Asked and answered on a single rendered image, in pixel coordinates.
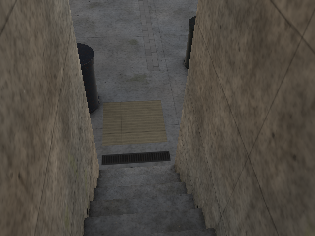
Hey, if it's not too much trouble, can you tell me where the stairs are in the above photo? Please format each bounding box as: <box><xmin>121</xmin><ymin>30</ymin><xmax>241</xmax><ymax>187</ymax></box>
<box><xmin>83</xmin><ymin>164</ymin><xmax>217</xmax><ymax>236</ymax></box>

